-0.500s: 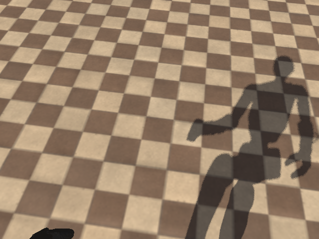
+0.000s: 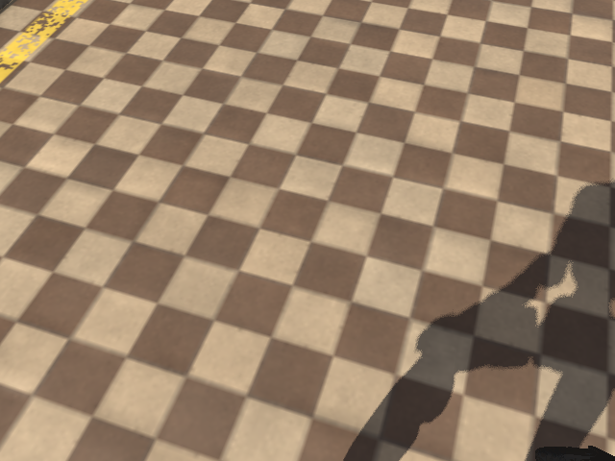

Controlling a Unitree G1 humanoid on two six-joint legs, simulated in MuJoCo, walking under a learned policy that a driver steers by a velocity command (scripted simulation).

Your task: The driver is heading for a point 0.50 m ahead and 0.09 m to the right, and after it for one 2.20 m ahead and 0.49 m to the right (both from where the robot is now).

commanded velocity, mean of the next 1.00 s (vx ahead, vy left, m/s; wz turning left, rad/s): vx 0.27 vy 0.00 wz -0.30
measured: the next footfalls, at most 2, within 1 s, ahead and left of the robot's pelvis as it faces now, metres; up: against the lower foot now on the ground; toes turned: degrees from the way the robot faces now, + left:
left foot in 0.06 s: +0.23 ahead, +0.13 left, +0.00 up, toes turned -1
right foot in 0.52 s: +0.12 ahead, -0.10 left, +0.00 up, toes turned -15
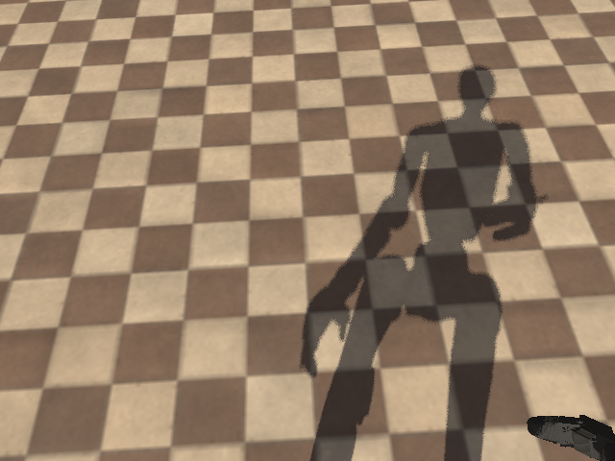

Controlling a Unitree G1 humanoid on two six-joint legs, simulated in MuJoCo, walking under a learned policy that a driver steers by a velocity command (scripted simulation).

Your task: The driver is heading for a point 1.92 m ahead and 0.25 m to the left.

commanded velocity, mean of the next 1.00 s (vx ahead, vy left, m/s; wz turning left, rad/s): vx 0.08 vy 0.00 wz -0.03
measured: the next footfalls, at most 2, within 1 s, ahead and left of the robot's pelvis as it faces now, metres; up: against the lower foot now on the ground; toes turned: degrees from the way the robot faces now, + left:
right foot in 0.38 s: +0.23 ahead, -0.12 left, +0.00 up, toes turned +0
